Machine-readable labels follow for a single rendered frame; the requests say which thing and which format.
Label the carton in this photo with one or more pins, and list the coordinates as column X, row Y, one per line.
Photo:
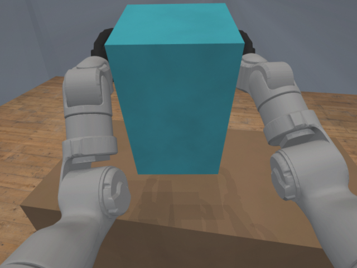
column 175, row 69

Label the pedestal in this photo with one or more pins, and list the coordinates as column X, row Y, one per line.
column 233, row 219

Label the right robot hand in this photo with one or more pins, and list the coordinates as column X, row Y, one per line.
column 248, row 47

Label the left robot hand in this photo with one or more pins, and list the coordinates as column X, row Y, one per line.
column 99, row 48

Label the robot left upper arm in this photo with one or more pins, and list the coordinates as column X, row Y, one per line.
column 90, row 200

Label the left robot forearm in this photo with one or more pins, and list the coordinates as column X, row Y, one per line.
column 86, row 92

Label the right robot forearm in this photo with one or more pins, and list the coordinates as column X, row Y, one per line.
column 287, row 120

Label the robot right upper arm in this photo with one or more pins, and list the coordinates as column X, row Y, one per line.
column 314, row 176

